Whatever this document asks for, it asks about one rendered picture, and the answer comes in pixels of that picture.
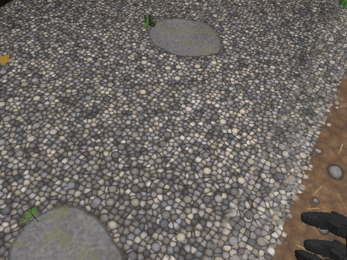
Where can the robot right hand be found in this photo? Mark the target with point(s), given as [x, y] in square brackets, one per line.
[333, 222]

